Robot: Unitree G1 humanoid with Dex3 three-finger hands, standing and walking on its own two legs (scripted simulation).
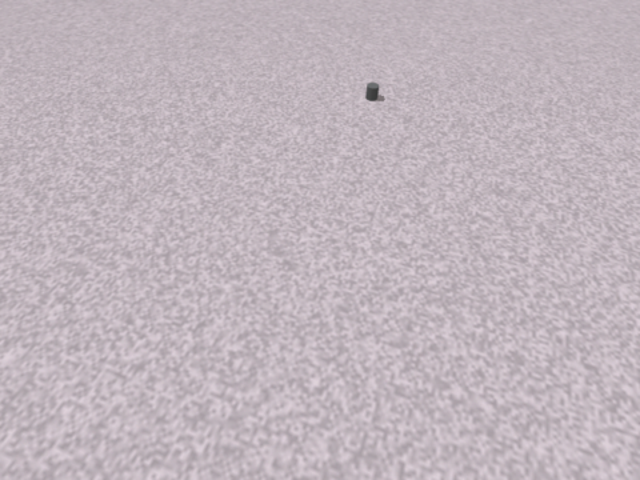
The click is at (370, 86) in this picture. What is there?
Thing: low tin
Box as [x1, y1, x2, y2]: [366, 82, 378, 100]
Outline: 372,82 367,84 366,98 369,100 374,100 377,97 378,84
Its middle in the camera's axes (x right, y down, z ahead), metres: +0.32 -0.88 +2.34
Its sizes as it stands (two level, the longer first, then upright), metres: 0.070 0.070 0.080
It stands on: the floor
